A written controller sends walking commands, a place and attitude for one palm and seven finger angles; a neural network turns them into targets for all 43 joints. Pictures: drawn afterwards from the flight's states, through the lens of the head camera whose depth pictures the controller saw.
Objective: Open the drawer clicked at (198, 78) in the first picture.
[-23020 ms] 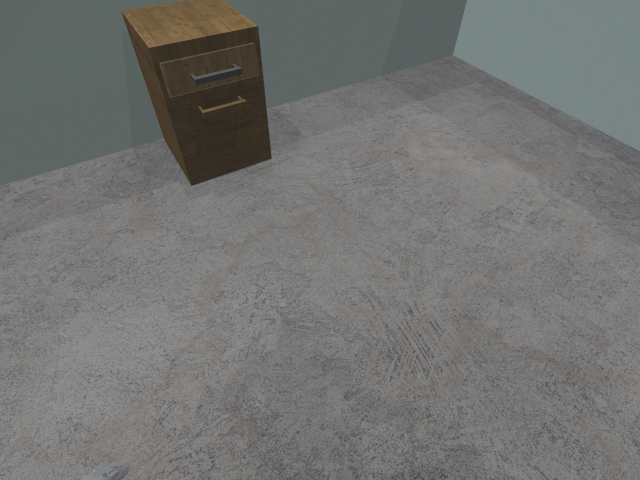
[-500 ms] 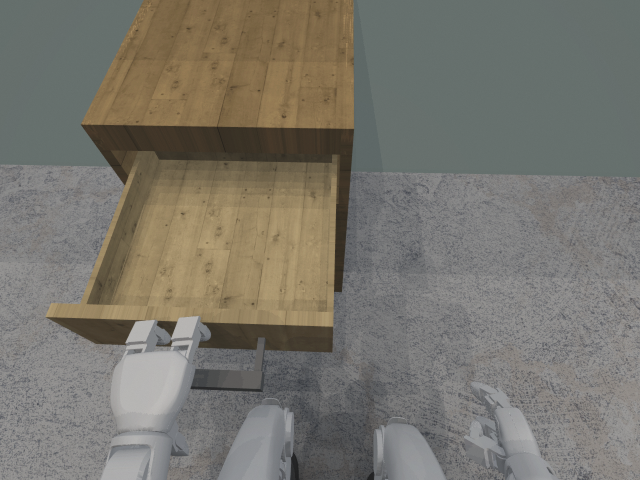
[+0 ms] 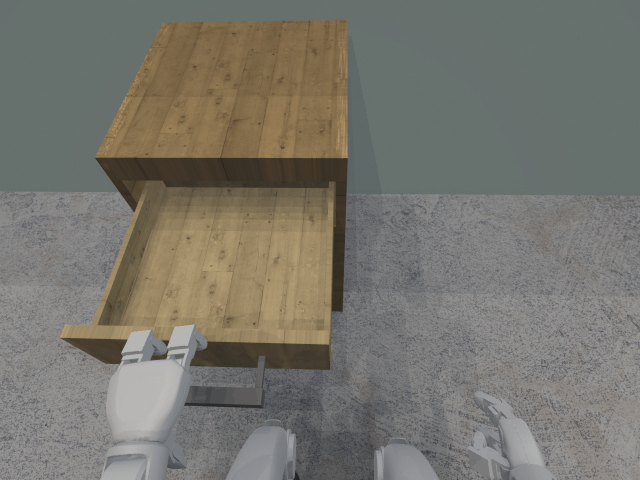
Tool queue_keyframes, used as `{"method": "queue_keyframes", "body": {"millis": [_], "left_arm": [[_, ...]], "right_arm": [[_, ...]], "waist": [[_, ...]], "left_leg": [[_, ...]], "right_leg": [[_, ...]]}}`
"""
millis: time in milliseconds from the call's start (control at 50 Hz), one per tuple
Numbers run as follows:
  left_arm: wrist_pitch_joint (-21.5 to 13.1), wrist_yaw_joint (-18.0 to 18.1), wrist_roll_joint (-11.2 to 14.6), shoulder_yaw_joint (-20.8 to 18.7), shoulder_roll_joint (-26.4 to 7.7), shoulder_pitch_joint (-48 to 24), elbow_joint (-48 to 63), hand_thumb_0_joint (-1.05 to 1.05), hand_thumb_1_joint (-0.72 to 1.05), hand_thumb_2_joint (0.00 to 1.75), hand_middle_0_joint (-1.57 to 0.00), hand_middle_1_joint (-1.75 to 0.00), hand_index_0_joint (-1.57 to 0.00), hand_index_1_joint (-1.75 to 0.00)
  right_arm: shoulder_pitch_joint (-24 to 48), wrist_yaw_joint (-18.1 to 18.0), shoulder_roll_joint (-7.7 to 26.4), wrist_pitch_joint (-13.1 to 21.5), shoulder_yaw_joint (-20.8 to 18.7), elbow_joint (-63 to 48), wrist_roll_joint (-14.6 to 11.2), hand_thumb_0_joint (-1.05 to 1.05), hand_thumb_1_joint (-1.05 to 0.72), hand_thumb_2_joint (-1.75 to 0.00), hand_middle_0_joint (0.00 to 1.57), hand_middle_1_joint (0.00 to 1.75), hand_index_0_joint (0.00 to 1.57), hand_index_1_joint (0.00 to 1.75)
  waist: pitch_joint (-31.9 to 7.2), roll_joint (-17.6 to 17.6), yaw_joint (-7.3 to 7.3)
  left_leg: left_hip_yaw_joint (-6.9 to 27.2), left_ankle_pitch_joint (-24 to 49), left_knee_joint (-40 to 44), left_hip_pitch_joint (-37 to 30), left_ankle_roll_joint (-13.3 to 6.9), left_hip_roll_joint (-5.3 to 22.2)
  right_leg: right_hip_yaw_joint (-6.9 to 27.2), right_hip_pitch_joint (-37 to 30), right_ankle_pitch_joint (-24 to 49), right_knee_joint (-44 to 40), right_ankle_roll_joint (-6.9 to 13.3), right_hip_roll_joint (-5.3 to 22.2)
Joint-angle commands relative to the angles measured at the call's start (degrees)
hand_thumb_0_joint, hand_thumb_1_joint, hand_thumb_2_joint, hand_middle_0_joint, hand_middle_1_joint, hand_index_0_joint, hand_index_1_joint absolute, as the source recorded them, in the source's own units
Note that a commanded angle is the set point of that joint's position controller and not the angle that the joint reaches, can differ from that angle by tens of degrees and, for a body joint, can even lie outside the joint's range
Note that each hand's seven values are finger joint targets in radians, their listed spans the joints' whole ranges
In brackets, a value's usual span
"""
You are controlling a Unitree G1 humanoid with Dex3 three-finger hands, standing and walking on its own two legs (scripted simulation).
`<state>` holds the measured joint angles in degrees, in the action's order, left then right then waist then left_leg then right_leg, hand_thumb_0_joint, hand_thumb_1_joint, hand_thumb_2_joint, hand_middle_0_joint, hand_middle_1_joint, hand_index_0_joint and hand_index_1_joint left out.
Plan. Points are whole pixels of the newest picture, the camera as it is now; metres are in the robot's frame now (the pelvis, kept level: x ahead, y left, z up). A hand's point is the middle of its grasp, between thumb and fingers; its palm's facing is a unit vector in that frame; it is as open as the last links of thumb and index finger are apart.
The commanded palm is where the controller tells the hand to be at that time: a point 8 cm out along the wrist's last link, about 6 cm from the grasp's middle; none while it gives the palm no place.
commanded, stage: lift the hand off the handle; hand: left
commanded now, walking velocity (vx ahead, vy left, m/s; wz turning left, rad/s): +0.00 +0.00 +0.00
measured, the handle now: (200, 379) +0.27 +0.21 -0.14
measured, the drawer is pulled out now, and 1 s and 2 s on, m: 0.30 0.30 0.30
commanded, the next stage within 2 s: draw the hand back to the body in 0.94 s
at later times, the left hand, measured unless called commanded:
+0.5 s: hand (156, 394) +0.22 +0.22 -0.01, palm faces -0.03 -0.12 -0.99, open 13.8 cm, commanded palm +0.21 +0.21 +0.04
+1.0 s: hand (143, 389) +0.22 +0.22 +0.01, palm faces -0.05 -0.13 -0.99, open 13.8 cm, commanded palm +0.21 +0.21 +0.06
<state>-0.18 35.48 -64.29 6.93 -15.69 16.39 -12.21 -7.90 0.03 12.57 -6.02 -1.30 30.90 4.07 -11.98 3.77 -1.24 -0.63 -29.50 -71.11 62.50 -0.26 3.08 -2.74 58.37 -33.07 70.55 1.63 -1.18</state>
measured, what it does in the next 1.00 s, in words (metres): stands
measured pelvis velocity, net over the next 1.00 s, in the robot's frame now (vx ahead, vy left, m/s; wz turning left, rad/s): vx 0.02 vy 0.01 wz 0.00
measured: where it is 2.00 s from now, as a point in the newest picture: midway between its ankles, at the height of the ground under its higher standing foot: outside the picture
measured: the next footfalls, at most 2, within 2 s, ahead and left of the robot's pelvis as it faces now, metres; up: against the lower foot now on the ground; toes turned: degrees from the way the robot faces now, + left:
none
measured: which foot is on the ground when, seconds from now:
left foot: down 0.00-1.00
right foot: down 0.00-1.00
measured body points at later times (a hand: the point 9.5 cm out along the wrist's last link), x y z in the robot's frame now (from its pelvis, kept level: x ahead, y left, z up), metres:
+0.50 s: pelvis +0.01 +0.00 +0.02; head +0.07 -0.02 +0.47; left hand +0.22 +0.22 +0.04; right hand +0.20 -0.23 -0.08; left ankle +0.04 +0.12 -0.63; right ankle +0.01 -0.11 -0.63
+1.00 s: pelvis +0.02 +0.01 +0.04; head +0.07 -0.01 +0.49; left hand +0.22 +0.23 +0.06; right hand +0.20 -0.22 -0.06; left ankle +0.04 +0.12 -0.63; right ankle +0.01 -0.11 -0.63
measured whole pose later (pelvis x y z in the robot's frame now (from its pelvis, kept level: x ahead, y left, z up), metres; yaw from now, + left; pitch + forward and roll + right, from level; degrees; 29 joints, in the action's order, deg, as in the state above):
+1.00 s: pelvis +0.02 +0.01 +0.04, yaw +0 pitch +15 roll -1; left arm -0.4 30.5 -61.7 6.5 -17.1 21.9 -6.5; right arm -10.7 1.5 13.2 -7.1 -1.3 28.6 3.0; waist -9.7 3.8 -1.2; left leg -2.0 -26.3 -58.5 47.0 -0.8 2.5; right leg -1.3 43.2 -29.0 57.4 0.8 -1.0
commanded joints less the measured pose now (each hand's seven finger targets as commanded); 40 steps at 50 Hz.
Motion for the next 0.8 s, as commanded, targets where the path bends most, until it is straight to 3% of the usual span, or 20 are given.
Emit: {"method": "queue_keyframes", "body": {"millis": [0, 260, 280, 340, 440, 480, 500, 560, 600, 620, 660, 720, 780], "left_arm": [[-0.19, 1.44, 0.66, -3.36, -6.83, -0.4, 10.77, 0.0, -0.5, 0.3, -0.3, -1.2, -0.3, -1.2], [-0.67, 0.93, 1.29, -6.02, -8.89, 0.78, 12.82, 0.0, -0.5, 0.3, -0.3, -1.2, -0.3, -1.2], [-0.75, 0.83, 1.12, -5.75, -8.7, 1.2, 13.2, 0.0, -0.5, 0.3, -0.3, -1.2, -0.3, -1.2], [-0.65, 0.21, 1.68, -4.74, -8.01, 2.1, 14.29, 0.0, -0.5, 0.3, -0.3, -1.2, -0.3, -1.2], [-0.62, -0.79, 2.12, -4.97, -8.32, 2.79, 14.18, 0.0, -0.5, 0.3, -0.3, -1.2, -0.3, -1.2], [-0.72, -0.9, 1.83, -5.62, -9.22, 1.02, 14.42, 0.0, -0.5, 0.3, -0.3, -1.2, -0.3, -1.2], [-0.75, -0.91, 1.78, -5.29, -8.91, 0.6, 14.62, 0.0, -0.5, 0.3, -0.3, -1.2, -0.3, -1.2], [-0.73, -0.98, 2.02, -6.48, -10.12, -0.66, 15.18, 0.0, -0.5, 0.3, -0.3, -1.2, -0.3, -1.2], [-0.68, -1.23, 2.2, -4.8, -8.48, 0.4, 15.64, 0.0, -0.5, 0.3, -0.3, -1.2, -0.3, -1.2], [-0.54, -1.4, 2.15, -4.89, -8.9, -0.59, 15.94, 0.0, -0.5, 0.3, -0.3, -1.2, -0.3, -1.2], [0.09, -1.75, 2.77, -4.98, -8.79, 0.1, 15.05, 0.0, -0.5, 0.3, -0.3, -1.2, -0.3, -1.2], [0.3, -2.33, 2.76, -4.73, -8.85, 1.97, 16.42, 0.0, -0.5, 0.3, -0.3, -1.2, -0.3, -1.2], [0.45, -2.73, 2.81, -5.29, -9.38, 2.91, 15.89, 0.0, -0.5, 0.3, -0.3, -1.2, -0.3, -1.2]], "right_arm": [[2.71, -0.54, 6.28, 2.8, -2.24, -8.14, -0.41, 0.0, -0.9, -0.9, 0.2, 0.3, 0.2, 0.3], [2.26, -0.08, 6.5, 2.47, -2.24, -9.02, -0.41, 0.0, -0.9, -0.9, 0.2, 0.3, 0.2, 0.3], [1.94, 0.09, 6.39, 2.48, -2.24, -9.11, -0.36, 0.0, -0.9, -0.9, 0.2, 0.3, 0.2, 0.3], [2.35, 0.18, 6.43, 2.35, -2.34, -9.47, -0.65, 0.0, -0.9, -0.9, 0.2, 0.3, 0.2, 0.3], [1.99, 0.15, 6.48, 2.28, -2.27, -9.82, -0.83, 0.0, -0.9, -0.9, 0.2, 0.3, 0.2, 0.3], [1.71, 0.21, 6.59, 2.1, -2.0, -9.72, -0.69, 0.0, -0.9, -0.9, 0.2, 0.3, 0.2, 0.3], [2.0, 0.0, 6.5, 2.13, -2.29, -9.85, -0.95, 0.0, -0.9, -0.9, 0.2, 0.3, 0.2, 0.3], [1.81, -0.08, 6.69, 2.1, -2.23, -9.76, -0.9, 0.0, -0.9, -0.9, 0.2, 0.3, 0.2, 0.3], [1.56, 0.04, 6.52, 2.15, -2.39, -10.03, -1.01, 0.0, -0.9, -0.9, 0.2, 0.3, 0.2, 0.3], [1.47, 0.24, 6.58, 2.0, -2.23, -10.04, -0.93, 0.0, -0.9, -0.9, 0.2, 0.3, 0.2, 0.3], [1.66, 0.05, 6.71, 1.88, -2.3, -10.01, -1.26, 0.0, -0.9, -0.9, 0.2, 0.3, 0.2, 0.3], [1.09, 0.39, 6.7, 1.83, -2.24, -10.47, -1.25, 0.0, -0.9, -0.9, 0.2, 0.3, 0.2, 0.3], [1.39, 0.55, 6.63, 1.59, -1.96, -10.33, -1.45, 0.0, -0.9, -0.9, 0.2, 0.3, 0.2, 0.3]], "waist": [[-13.76, -2.75, 1.05], [-12.21, -2.9, 0.87], [-13.33, -2.61, 0.78], [-11.94, -1.89, 0.78], [-10.32, -4.08, 0.88], [-10.64, -3.48, 1.0], [-8.94, -1.8, 1.0], [-10.09, -1.76, 0.84], [-10.33, -0.56, 0.78], [-11.19, -1.74, 1.02], [-9.3, -2.19, 1.01], [-11.37, -3.01, 0.4], [-9.82, -3.24, 0.34]], "left_leg": [[0.09, 10.83, 9.45, -17.88, -2.21, -3.13], [-0.35, 12.29, 11.9, -20.41, -2.2, -3.3], [-0.54, 12.66, 11.97, -20.81, -2.17, -3.44], [-0.41, 12.63, 13.11, -21.96, -2.17, -3.37], [-0.36, 12.39, 14.17, -22.07, -2.24, -3.38], [-0.39, 12.44, 14.64, -22.86, -2.23, -3.39], [-0.4, 11.67, 14.99, -23.12, -2.21, -3.35], [-0.35, 12.23, 15.65, -24.21, -2.19, -3.32], [-0.42, 13.51, 16.2, -25.84, -2.27, -3.37], [-0.28, 13.72, 16.47, -26.35, -2.21, -3.25], [-0.16, 13.31, 17.52, -26.32, -2.22, -3.21], [-0.49, 15.66, 18.21, -27.95, -2.22, -3.23], [-0.57, 16.12, 19.06, -28.22, -2.16, -3.21]], "right_leg": [[1.42, -7.5, 15.81, -14.27, 1.42, -1.39], [2.12, -11.06, 18.53, -16.62, 1.37, -1.23], [2.2, -11.3, 18.76, -16.41, 1.18, -1.31], [1.87, -12.09, 18.66, -17.43, 1.35, -1.26], [1.85, -13.29, 18.84, -18.62, 1.07, -1.2], [1.84, -12.74, 17.94, -18.75, 1.03, -1.24], [1.73, -12.62, 17.16, -19.33, 1.19, -1.23], [1.93, -13.49, 17.24, -19.78, 1.22, -1.22], [1.52, -14.24, 18.62, -20.08, 1.3, -1.31], [1.35, -13.7, 17.99, -20.04, 1.17, -1.3], [1.51, -15.17, 18.11, -21.24, 1.26, -1.36], [1.43, -16.89, 20.94, -21.3, 1.1, -1.4], [1.61, -17.73, 22.02, -21.97, 1.04, -1.39]]}}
